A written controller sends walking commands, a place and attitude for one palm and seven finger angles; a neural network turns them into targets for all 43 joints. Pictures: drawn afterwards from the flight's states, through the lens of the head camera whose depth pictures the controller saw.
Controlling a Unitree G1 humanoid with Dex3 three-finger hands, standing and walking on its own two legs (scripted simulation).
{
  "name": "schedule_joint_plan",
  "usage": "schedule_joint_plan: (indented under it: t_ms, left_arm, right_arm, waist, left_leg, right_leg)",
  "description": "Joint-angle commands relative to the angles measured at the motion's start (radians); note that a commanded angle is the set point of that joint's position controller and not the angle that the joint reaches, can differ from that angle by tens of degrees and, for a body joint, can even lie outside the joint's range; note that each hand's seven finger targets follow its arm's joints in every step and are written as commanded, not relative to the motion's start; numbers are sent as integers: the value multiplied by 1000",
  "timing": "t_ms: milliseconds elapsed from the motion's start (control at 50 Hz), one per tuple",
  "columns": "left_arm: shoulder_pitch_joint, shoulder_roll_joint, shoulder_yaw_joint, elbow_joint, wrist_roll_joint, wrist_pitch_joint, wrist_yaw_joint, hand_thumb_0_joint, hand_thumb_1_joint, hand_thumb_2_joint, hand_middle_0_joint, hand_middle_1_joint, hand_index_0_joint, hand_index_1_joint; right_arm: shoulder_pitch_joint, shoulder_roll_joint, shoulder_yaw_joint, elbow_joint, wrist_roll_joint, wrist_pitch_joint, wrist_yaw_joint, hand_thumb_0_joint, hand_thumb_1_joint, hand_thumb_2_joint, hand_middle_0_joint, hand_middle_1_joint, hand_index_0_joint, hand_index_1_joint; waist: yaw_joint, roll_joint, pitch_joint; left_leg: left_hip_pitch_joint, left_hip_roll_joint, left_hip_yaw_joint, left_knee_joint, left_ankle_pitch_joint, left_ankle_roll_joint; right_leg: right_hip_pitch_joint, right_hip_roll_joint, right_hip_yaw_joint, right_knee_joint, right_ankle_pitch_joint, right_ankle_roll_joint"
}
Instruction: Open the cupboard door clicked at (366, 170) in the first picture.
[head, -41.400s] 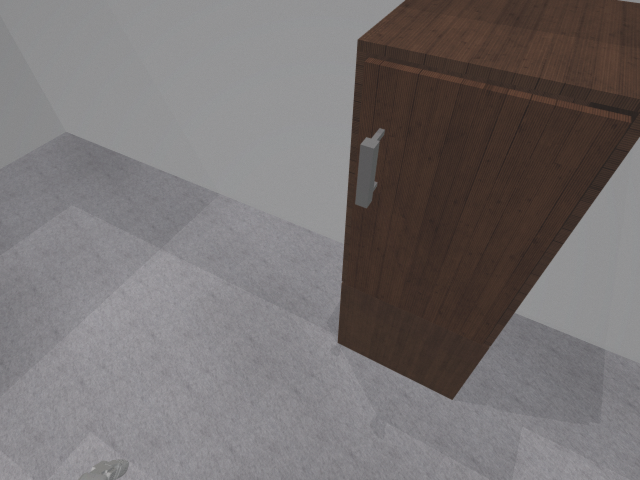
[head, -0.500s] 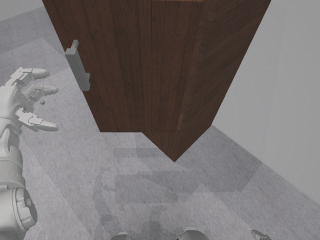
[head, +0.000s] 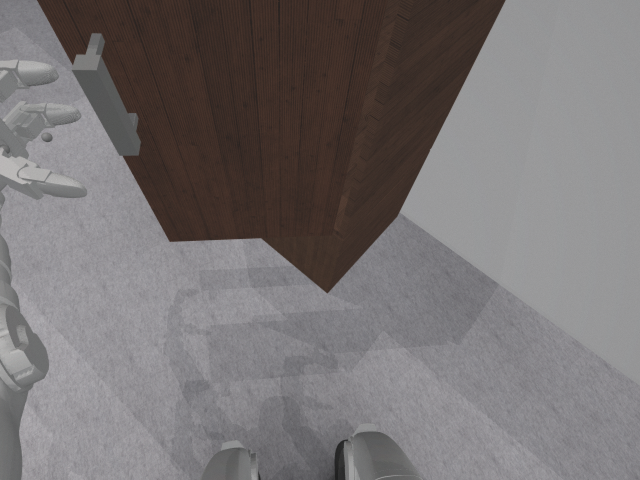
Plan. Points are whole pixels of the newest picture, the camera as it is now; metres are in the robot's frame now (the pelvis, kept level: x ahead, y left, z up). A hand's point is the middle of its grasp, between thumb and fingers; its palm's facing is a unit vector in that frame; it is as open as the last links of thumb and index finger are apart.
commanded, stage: move the hooked fingers beside the handle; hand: left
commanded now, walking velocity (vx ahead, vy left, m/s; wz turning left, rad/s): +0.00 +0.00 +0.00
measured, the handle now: (114, 98) +0.56 +0.22 +0.10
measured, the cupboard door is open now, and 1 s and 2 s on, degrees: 46 46 46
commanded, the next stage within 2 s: slide the fingers in behind the handle in 0.94 s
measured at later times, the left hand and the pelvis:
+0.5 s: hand (46, 124) +0.52 +0.29 +0.10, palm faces +0.02 -1.00 +0.00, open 14.0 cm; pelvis +0.02 +0.00 +0.00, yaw -1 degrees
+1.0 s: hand (45, 133) +0.50 +0.28 +0.10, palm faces +0.01 -1.00 -0.01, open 14.0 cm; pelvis +0.01 +0.00 +0.00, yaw +0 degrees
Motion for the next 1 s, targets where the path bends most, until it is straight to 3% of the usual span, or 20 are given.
schedule_joint_plan:
  t_ms: [0, 40, 80, 100, 140, 220, 360, 420, 520, 560, 580, 620, 640, 700, 720, 780, 840, 900, 920, 980]
  left_arm:
    - [-427, 380, 59, -172, -11, -49, 1, 0, -500, 300, -300, -1200, -300, -1200]
    - [-451, 401, 55, -153, 5, -36, 1, 0, -500, 300, -300, -1200, -300, -1200]
    - [-493, 367, 27, -173, 2, -41, -2, 0, -500, 300, -300, -1200, -300, -1200]
    - [-505, 408, 57, -193, 3, -46, -1, 0, -500, 300, -300, -1200, -300, -1200]
    - [-478, 362, 28, -166, 2, -39, -6, 0, -500, 300, -300, -1200, -300, -1200]
    - [-406, 386, 67, -151, -9, -23, -15, 0, -500, 300, -300, -1200, -300, -1200]
    - [-389, 446, 119, -259, -1, -50, -2, 0, -500, 300, -300, -1200, -300, -1200]
    - [-383, 392, 94, -256, -23, -54, -12, 0, -500, 300, -300, -1200, -300, -1200]
    - [-341, 371, 82, -259, -33, -35, -29, 0, -500, 300, -300, -1200, -300, -1200]
    - [-332, 342, 57, -239, -37, -27, -29, 0, -500, 300, -300, -1200, -300, -1200]
    - [-363, 314, 36, -243, -45, -31, -31, 0, -500, 300, -300, -1200, -300, -1200]
    - [-388, 340, 53, -225, -41, -33, -26, 0, -500, 300, -300, -1200, -300, -1200]
    - [-381, 366, 71, -232, -36, -38, -21, 0, -500, 300, -300, -1200, -300, -1200]
    - [-417, 329, 43, -323, -39, -64, -19, 0, -500, 300, -300, -1200, -300, -1200]
    - [-379, 289, 26, -309, -46, -63, -19, 0, -500, 300, -300, -1200, -300, -1200]
    - [-367, 298, 43, -257, -56, -44, -14, 0, -500, 300, -300, -1200, -300, -1200]
    - [-376, 324, 36, -212, -29, -23, -1, 0, -500, 300, -300, -1200, -300, -1200]
    - [-412, 370, 69, -280, -25, -55, 9, 0, -500, 300, -300, -1200, -300, -1200]
    - [-386, 375, 78, -269, -24, -62, 9, 0, -500, 300, -300, -1200, -300, -1200]
    - [-406, 320, 38, -244, -41, -67, -4, 0, -500, 300, -300, -1200, -300, -1200]
  right_arm:
    - [167, -190, -70, -57, -9, -4, -13, 0, -900, -900, 200, 300, 200, 300]
    - [179, -195, -67, -57, -9, 6, -13, 0, -900, -900, 200, 300, 200, 300]
    - [189, -190, -68, -58, -13, 9, -12, 0, -900, -900, 200, 300, 200, 300]
    - [200, -196, -70, -51, -15, 15, -11, 0, -900, -900, 200, 300, 200, 300]
    - [204, -192, -70, -55, -16, 22, -7, 0, -900, -900, 200, 300, 200, 300]
    - [216, -195, -74, -66, -18, 41, 1, 0, -900, -900, 200, 300, 200, 300]
    - [214, -190, -83, -86, -20, 57, 11, 0, -900, -900, 200, 300, 200, 300]
    - [212, -188, -85, -77, -19, 61, 15, 0, -900, -900, 200, 300, 200, 300]
    - [199, -186, -85, -79, -16, 67, 17, 0, -900, -900, 200, 300, 200, 300]
    - [190, -185, -82, -83, -12, 69, 16, 0, -900, -900, 200, 300, 200, 300]
    - [187, -184, -79, -82, -13, 68, 14, 0, -900, -900, 200, 300, 200, 300]
    - [187, -187, -80, -74, -15, 67, 13, 0, -900, -900, 200, 300, 200, 300]
    - [188, -190, -82, -77, -16, 65, 11, 0, -900, -900, 200, 300, 200, 300]
    - [183, -180, -83, -75, -19, 63, 14, 0, -900, -900, 200, 300, 200, 300]
    - [177, -176, -84, -78, -18, 62, 17, 0, -900, -900, 200, 300, 200, 300]
    - [171, -181, -81, -76, -16, 62, 16, 0, -900, -900, 200, 300, 200, 300]
    - [160, -182, -74, -83, -12, 63, 13, 0, -900, -900, 200, 300, 200, 300]
    - [162, -180, -74, -91, -15, 57, 11, 0, -900, -900, 200, 300, 200, 300]
    - [160, -181, -76, -92, -16, 55, 11, 0, -900, -900, 200, 300, 200, 300]
    - [159, -179, -73, -82, -13, 54, 11, 0, -900, -900, 200, 300, 200, 300]
  waist:
    - [5, 153, -452]
    - [-10, 130, -431]
    - [-24, 189, -450]
    - [-17, 195, -490]
    - [-25, 192, -488]
    - [-9, 144, -488]
    - [13, 216, -537]
    - [-1, 206, -528]
    - [7, 216, -509]
    - [-5, 168, -458]
    - [-11, 196, -450]
    - [-17, 180, -447]
    - [-10, 167, -461]
    - [-1, 262, -551]
    - [4, 252, -550]
    - [-3, 177, -487]
    - [-7, 163, -427]
    - [4, 202, -515]
    - [13, 195, -521]
    - [-11, 181, -471]
  left_leg:
    - [217, -48, -45, -105, 353, 26]
    - [197, -45, -49, -100, 350, 29]
    - [241, -43, -50, -91, 388, 27]
    - [266, -38, -58, -88, 420, 22]
    - [270, -37, -56, -83, 427, 22]
    - [239, -36, -46, -79, 452, 27]
    - [274, -39, -40, -68, 518, 25]
    - [317, -33, -47, -60, 551, 22]
    - [322, -35, -48, -62, 572, 22]
    - [286, -36, -47, -67, 534, 26]
    - [299, -37, -47, -65, 541, 25]
    - [285, -37, -49, -59, 508, 23]
    - [278, -37, -53, -60, 512, 23]
    - [389, -30, -67, -50, 625, 7]
    - [403, -29, -66, -47, 639, 5]
    - [322, -33, -61, -52, 571, 17]
    - [238, -44, -47, -66, 449, 23]
    - [280, -43, -49, -61, 488, 20]
    - [279, -43, -51, -56, 497, 18]
    - [275, -40, -51, -60, 463, 22]
  right_leg:
    - [228, 62, 20, -62, 265, -35]
    - [212, 63, 18, -62, 261, -32]
    - [179, 67, 15, -59, 272, -37]
    - [185, 68, 12, -54, 285, -36]
    - [166, 69, 10, -57, 282, -33]
    - [205, 73, 8, -54, 331, -32]
    - [236, 78, 12, -41, 387, -36]
    - [202, 85, 4, -44, 385, -35]
    - [204, 83, 0, -46, 395, -36]
    - [195, 83, -3, -50, 380, -33]
    - [175, 84, -2, -48, 376, -38]
    - [172, 83, -1, -47, 361, -35]
    - [191, 81, 0, -43, 368, -35]
    - [164, 80, -6, -32, 381, -39]
    - [160, 82, -7, -36, 378, -39]
    - [182, 82, -7, -38, 376, -40]
    - [192, 75, 0, -45, 339, -34]
    - [223, 76, 6, -32, 369, -38]
    - [227, 76, 6, -30, 369, -39]
    - [194, 81, 4, -41, 337, -40]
